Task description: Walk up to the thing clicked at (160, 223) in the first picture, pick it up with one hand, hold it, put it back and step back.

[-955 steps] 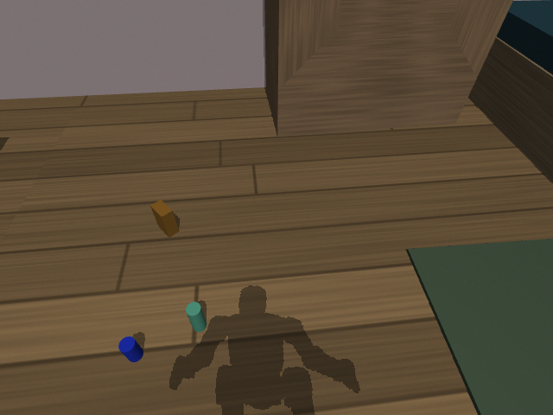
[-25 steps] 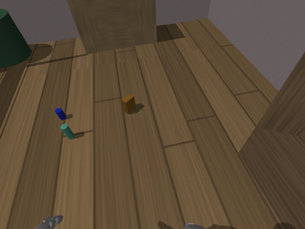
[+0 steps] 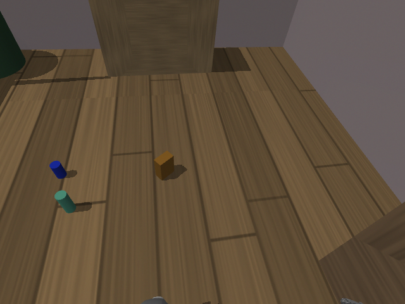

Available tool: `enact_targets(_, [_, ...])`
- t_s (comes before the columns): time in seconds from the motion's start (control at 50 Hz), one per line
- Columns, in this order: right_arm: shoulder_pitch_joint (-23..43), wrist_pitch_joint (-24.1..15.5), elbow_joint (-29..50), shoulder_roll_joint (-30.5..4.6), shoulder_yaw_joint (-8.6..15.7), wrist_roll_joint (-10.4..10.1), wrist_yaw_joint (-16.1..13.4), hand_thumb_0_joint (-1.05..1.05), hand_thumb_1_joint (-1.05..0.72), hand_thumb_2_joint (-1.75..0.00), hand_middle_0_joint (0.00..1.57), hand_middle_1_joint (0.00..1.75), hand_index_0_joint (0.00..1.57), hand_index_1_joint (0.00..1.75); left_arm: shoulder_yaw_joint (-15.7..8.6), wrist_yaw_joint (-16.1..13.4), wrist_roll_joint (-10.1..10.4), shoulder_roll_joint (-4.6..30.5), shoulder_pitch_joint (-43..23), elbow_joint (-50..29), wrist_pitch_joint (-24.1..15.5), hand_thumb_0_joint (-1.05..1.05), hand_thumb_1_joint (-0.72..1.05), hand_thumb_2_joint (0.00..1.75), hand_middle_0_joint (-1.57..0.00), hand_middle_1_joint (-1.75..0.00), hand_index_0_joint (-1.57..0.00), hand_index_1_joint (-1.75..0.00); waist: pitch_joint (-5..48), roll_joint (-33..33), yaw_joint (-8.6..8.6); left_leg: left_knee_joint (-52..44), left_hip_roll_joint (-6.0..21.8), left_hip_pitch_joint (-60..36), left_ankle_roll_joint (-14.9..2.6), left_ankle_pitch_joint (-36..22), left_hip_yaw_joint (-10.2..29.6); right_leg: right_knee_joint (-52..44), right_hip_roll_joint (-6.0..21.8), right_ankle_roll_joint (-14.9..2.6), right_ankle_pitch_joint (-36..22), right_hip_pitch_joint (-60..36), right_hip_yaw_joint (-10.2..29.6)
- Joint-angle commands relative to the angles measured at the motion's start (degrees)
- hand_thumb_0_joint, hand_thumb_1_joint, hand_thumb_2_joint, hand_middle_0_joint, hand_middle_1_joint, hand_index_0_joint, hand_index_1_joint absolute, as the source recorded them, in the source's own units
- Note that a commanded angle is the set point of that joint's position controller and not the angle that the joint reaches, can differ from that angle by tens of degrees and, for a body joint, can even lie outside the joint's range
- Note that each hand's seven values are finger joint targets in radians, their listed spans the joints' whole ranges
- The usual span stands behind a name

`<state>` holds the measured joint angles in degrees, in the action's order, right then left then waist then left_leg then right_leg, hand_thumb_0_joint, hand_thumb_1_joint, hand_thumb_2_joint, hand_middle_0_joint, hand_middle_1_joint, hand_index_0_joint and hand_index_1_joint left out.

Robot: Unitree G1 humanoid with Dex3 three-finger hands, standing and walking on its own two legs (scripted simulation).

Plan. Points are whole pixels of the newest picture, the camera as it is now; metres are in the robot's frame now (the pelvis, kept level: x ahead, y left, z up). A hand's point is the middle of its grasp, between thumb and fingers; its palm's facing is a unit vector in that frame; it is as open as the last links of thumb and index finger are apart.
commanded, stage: walk up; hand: left
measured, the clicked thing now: (164, 165) +0.93 +0.21 -0.68
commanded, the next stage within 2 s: none
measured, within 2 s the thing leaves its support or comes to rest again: neither
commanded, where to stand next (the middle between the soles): +0.58 -0.02 m, yaw +2 degrees
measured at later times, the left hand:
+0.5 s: hand (116, 239) +0.28 +0.21 -0.10, palm faces +0.03 -0.91 -0.41, open 7.4 cm
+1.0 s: hand (115, 206) +0.38 +0.25 -0.15, palm faces +0.03 -0.94 -0.33, open 7.4 cm
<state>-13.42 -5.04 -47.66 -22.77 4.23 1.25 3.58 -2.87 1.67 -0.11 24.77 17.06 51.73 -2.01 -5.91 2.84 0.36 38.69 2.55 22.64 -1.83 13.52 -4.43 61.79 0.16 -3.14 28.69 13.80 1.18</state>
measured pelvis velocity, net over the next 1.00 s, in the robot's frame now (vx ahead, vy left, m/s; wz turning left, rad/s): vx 0.38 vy -0.02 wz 0.07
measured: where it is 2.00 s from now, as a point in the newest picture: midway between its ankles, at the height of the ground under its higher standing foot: (197, 235)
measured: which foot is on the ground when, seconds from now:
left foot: down 0.00-0.38, up 0.40-0.84, down 0.86-1.00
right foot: up 0.00-0.32, down 0.34-0.90, up 0.92-1.00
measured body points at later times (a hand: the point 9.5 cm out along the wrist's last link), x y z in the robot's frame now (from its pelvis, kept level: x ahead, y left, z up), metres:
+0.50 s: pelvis +0.21 -0.07 +0.02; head +0.22 -0.10 +0.46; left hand +0.27 +0.25 -0.07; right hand +0.27 -0.38 -0.12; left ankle +0.16 +0.09 -0.64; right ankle +0.26 -0.16 -0.72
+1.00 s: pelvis +0.38 -0.02 +0.01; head +0.39 +0.01 +0.46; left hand +0.38 +0.30 -0.12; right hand +0.50 -0.32 -0.08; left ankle +0.44 +0.08 -0.72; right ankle +0.32 -0.16 -0.64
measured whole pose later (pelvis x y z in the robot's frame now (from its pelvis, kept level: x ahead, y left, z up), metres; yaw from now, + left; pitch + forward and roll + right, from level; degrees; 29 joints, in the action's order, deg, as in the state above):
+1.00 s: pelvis +0.38 -0.02 +0.01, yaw +4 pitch -4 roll -2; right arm -13.4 -3.7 -46.2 -21.8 3.1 0.4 3.2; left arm -1.8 1.3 0.0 23.6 19.8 50.2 -2.1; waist -6.5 1.5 0.7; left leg 34.6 1.2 18.4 -3.1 12.6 -3.1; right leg 63.5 0.7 -2.7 26.9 18.6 -0.6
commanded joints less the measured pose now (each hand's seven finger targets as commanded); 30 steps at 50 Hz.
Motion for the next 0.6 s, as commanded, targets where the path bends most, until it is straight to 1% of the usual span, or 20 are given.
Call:
enact_targets(0.0, [-5.2, -0.8, 3.3, -15.8, 3.8, -1.5, -2.3, 0.0, -0.9, -0.9, 0.2, 0.3, 0.2, 0.3, -3.0, -0.2, 0.7, 12.5, 1.8, -4.2, -2.2, 0.0, 0.9, 0.9, -0.2, -0.3, -0.2, -0.3, 3.3, -9.0, -1.52, -23.8, 15.2, -14.7, -8.26, -1.5, 21.5, 6.1, 3.4, 0.22, -7.7, 18.0, 6.2])
enact_targets(0.04, [-4.3, -1.2, 3.5, -14.8, 3.3, -1.6, -2.2, 0.0, -0.9, -0.9, 0.2, 0.3, 0.2, 0.3, -2.9, 0.6, 0.7, 11.4, 4.4, -3.3, -1.6, 0.0, 0.9, 0.9, -0.2, -0.3, -0.2, -0.3, 3.7, -10.1, 0.12, -23.8, 12.4, -11.0, -8.13, -6.2, 13.9, 1.8, 4.1, 1.45, -9.5, 14.0, 2.7])
enact_targets(0.06, [-3.9, -1.3, 3.8, -15.1, 3.4, -1.3, -2.1, 0.0, -0.9, -0.9, 0.2, 0.3, 0.2, 0.3, -3.0, 1.0, 0.5, 11.0, 4.5, -3.2, -1.3, 0.0, 0.9, 0.9, -0.2, -0.3, -0.2, -0.3, 3.7, -10.9, 0.05, -24.3, 12.0, -10.4, -8.74, -4.4, 12.5, -0.8, 4.2, 2.17, -10.3, 13.0, 1.6])
enact_targets(0.1, [-4.5, -1.4, 4.3, -15.2, 3.5, -1.1, -2.0, 0.0, -0.9, -0.9, 0.2, 0.3, 0.2, 0.3, -2.8, 1.7, 0.1, 10.4, 2.3, -4.0, -1.2, 0.0, 0.9, 0.9, -0.2, -0.3, -0.2, -0.3, 2.4, -11.5, -0.66, -25.6, 11.2, -11.7, -9.75, -0.7, 10.5, -7.5, 5.2, 3.23, -12.6, 15.0, 0.3])
enact_targets(0.14, [-5.6, -1.5, 4.1, -16.0, 3.6, -1.0, -1.8, 0.0, -0.9, -0.9, 0.2, 0.3, 0.2, 0.3, -3.1, 2.2, -0.4, 10.3, -0.7, -5.1, -1.2, 0.0, 0.9, 0.9, -0.2, -0.3, -0.2, -0.3, 1.0, -11.8, -1.58, -26.8, 11.9, -12.9, -11.15, 2.5, 11.0, -12.4, 6.2, 3.86, -13.7, 17.1, -0.5])
enact_targets(0.18, [-6.2, -1.4, 3.9, -16.8, 3.9, -1.0, -1.6, 0.0, -0.9, -0.9, 0.2, 0.3, 0.2, 0.3, -3.1, 2.6, -0.7, 9.4, -3.9, -6.1, -1.5, 0.0, 0.9, 0.9, -0.2, -0.3, -0.2, -0.3, 1.1, -11.7, -2.5, -25.4, 12.5, -13.3, -11.58, 2.4, 10.1, -19.3, 6.6, 3.41, -15.2, 15.7, -1.7])
enact_targets(0.26, [-4.5, -0.8, 4.8, -15.9, 3.4, -1.2, -1.5, 0.0, -0.9, -0.9, 0.2, 0.3, 0.2, 0.3, -3.6, 2.4, -0.6, 8.5, -3.6, -5.0, -2.5, 0.0, 0.9, 0.9, -0.2, -0.3, -0.2, -0.3, 2.4, -10.7, -1.1, -18.1, 11.0, -10.1, -9.16, -9.0, 7.0, -27.8, 3.4, 2.17, -20.6, 5.3, -5.0])
enact_targets(0.3, [-3.3, -0.2, 5.6, -14.9, 3.0, -1.5, -1.6, 0.0, -0.9, -0.9, 0.2, 0.3, 0.2, 0.3, -4.4, 1.8, -0.5, 9.5, 2.5, -2.8, -2.9, 0.0, 0.9, 0.9, -0.2, -0.3, -0.2, -0.3, 5.8, -6.5, 2.44, -9.5, 9.4, -7.0, -6.81, -8.3, 5.9, -31.1, 1.1, 1.5, -22.1, -5.8, -6.5])
enact_targets(0.32, [-4.6, -0.1, 5.6, -12.6, 2.1, -1.5, -1.6, 0.0, -0.9, -0.9, 0.2, 0.3, 0.2, 0.3, -5.2, 1.3, -0.8, 11.3, 6.6, -1.7, -3.4, 0.0, 0.9, 0.9, -0.2, -0.3, -0.2, -0.3, 9.1, -1.0, 4.32, 0.8, 6.3, -4.7, -5.53, -9.7, 2.9, -33.3, 0.7, 0.47, -19.1, -13.2, -6.0])
enact_targets(0.34, [-7.2, -0.2, 6.1, -9.0, 0.9, -1.6, -1.6, 0.0, -0.9, -0.9, 0.2, 0.3, 0.2, 0.3, -6.7, 0.6, -1.3, 15.3, 11.3, -1.0, -3.9, 0.0, 0.9, 0.9, -0.2, -0.3, -0.2, -0.3, 11.9, 10.7, 6.3, 16.4, 1.2, 3.1, -3.01, -1.5, -0.7, -38.6, 9.7, -2.12, -8.5, -19.7, 7.4])
enact_targets(0.36, [-9.7, 0.4, 5.9, -7.5, 0.2, -1.6, -1.7, 0.0, -0.9, -0.9, 0.2, 0.3, 0.2, 0.3, -6.9, 0.1, -0.8, 18.7, 10.7, -2.7, -4.3, 0.0, 0.9, 0.9, -0.2, -0.3, -0.2, -0.3, 10.0, 14.7, 4.82, 25.1, -5.0, 13.1, -0.55, 15.7, 2.9, -47.2, 22.6, -5.66, -1.3, -20.4, 31.2])
enact_targets(0.38, [-8.8, 1.1, 4.4, -13.9, 1.8, -1.2, -2.5, 0.0, -0.9, -0.9, 0.2, 0.3, 0.2, 0.3, -6.9, 0.1, 0.0, 19.9, 7.3, -3.3, -4.0, 0.0, 0.9, 0.9, -0.2, -0.3, -0.2, -0.3, 8.0, 10.6, 4.54, 29.8, -2.6, 14.0, -0.57, 16.9, 6.2, -48.5, 25.9, -10.18, 2.4, -16.8, 37.5])
enact_targets(0.4, [-6.7, 1.2, 3.6, -15.2, 2.2, -1.1, -2.6, 0.0, -0.9, -0.9, 0.2, 0.3, 0.2, 0.3, -6.4, 0.1, 0.3, 18.5, 5.2, -4.3, -3.7, 0.0, 0.9, 0.9, -0.2, -0.3, -0.2, -0.3, 4.1, 7.2, 3.99, 30.3, -0.5, 14.2, -0.69, 15.1, 8.4, -49.1, 24.6, -11.01, 1.9, -11.1, 34.7])
enact_targets(0.42, [-5.0, 1.2, 2.7, -14.5, 2.2, -1.5, -2.4, 0.0, -0.9, -0.9, 0.2, 0.3, 0.2, 0.3, -5.9, -0.2, 0.5, 16.8, 3.7, -4.3, -3.7, 0.0, 0.9, 0.9, -0.2, -0.3, -0.2, -0.3, 0.8, 4.0, 3.46, 29.4, 0.5, 13.2, -0.72, 11.6, 11.2, -49.5, 21.6, -9.07, -2.6, -6.7, 27.1])
enact_targets(0.44, [-7.0, 1.4, 1.3, -13.8, 2.2, -2.3, -2.1, 0.0, -0.9, -0.9, 0.2, 0.3, 0.2, 0.3, -5.2, -0.5, 0.6, 14.7, 1.7, -4.8, -3.9, 0.0, 0.9, 0.9, -0.2, -0.3, -0.2, -0.3, 0.4, 3.8, 1.79, 27.0, 0.5, 10.9, -0.83, 7.6, 12.7, -48.8, 17.2, -4.87, -8.5, -5.6, 18.4])
enact_targets(0.46, [-9.5, 1.8, 0.3, -12.6, 1.9, -2.3, -1.8, 0.0, -0.9, -0.9, 0.2, 0.3, 0.2, 0.3, -4.9, -0.5, 0.7, 13.9, -0.5, -4.9, -4.1, 0.0, 0.9, 0.9, -0.2, -0.3, -0.2, -0.3, 0.8, 6.0, -0.2, 23.9, 1.0, 8.8, -0.58, 5.1, 11.0, -48.4, 14.6, -3.02, -12.3, -4.1, 12.6])
enact_targets(0.52, [-9.0, 2.3, 0.1, -11.5, 1.9, -1.4, -0.8, 0.0, -0.9, -0.9, 0.2, 0.3, 0.2, 0.3, -4.4, -0.3, 0.1, 12.4, 1.2, -5.7, -4.8, 0.0, 0.9, 0.9, -0.2, -0.3, -0.2, -0.3, 2.0, 6.0, 0.44, 20.7, -0.4, 7.1, 0.56, 1.0, 9.0, -48.3, 12.7, -6.11, -21.6, -3.7, 6.0])
enact_targets(0.54, [-8.7, 2.4, 0.4, -11.3, 2.0, -1.3, -0.7, 0.0, -0.9, -0.9, 0.2, 0.3, 0.2, 0.3, -4.3, -0.4, 0.2, 12.1, 1.8, -5.9, -4.9, 0.0, 0.9, 0.9, -0.2, -0.3, -0.2, -0.3, 2.2, 5.5, 0.53, 19.3, -0.8, 8.5, 1.09, -0.7, 8.9, -48.1, 12.7, -5.58, -24.5, -5.6, 4.9])
enact_targets(0.56, [-7.1, 2.5, 1.0, -11.0, 2.0, -1.1, -0.5, 0.0, -0.9, -0.9, 0.2, 0.3, 0.2, 0.3, -4.5, -0.5, 0.0, 12.1, 2.3, -6.2, -4.9, 0.0, 0.9, 0.9, -0.2, -0.3, -0.2, -0.3, 2.2, 5.5, 0.95, 16.5, -0.6, 9.7, 1.49, -1.0, 8.7, -48.0, 13.2, -5.9, -26.2, -7.3, 4.3])
enact_targets(0.58, [-5.8, 2.5, 1.6, -10.9, 2.2, -0.9, -0.4, 0.0, -0.9, -0.9, 0.2, 0.3, 0.2, 0.3, -4.7, -0.5, -0.2, 12.7, 1.8, -6.6, -4.9, 0.0, 0.9, 0.9, -0.2, -0.3, -0.2, -0.3, 1.4, 5.1, 0.87, 14.0, 0.1, 10.0, 2.16, -1.1, 9.0, -48.7, 14.1, -6.72, -24.3, -6.5, 3.9])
